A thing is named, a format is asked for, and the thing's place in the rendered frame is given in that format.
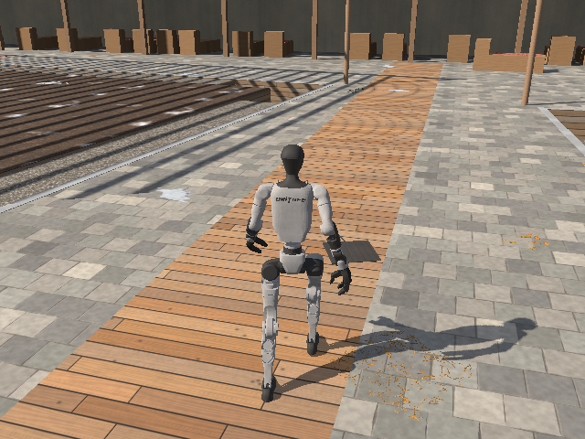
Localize robot left forearm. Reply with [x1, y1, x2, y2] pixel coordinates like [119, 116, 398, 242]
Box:
[246, 217, 259, 242]

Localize robot right upper arm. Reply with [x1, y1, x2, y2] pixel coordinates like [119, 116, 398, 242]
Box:
[311, 184, 335, 236]

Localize robot right thigh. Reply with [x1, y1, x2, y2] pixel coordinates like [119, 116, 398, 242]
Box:
[305, 253, 324, 303]

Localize robot left upper arm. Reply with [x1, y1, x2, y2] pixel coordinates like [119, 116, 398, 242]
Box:
[249, 183, 274, 231]

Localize left robot shin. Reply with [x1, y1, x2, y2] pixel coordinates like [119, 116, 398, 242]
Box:
[261, 321, 276, 388]

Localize robot right hand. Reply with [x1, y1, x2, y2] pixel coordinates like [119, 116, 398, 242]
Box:
[330, 267, 352, 295]

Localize robot left hand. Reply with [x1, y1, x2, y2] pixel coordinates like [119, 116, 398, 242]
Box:
[246, 237, 268, 253]

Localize robot right forearm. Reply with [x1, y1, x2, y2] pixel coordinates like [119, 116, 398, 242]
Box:
[326, 222, 348, 270]

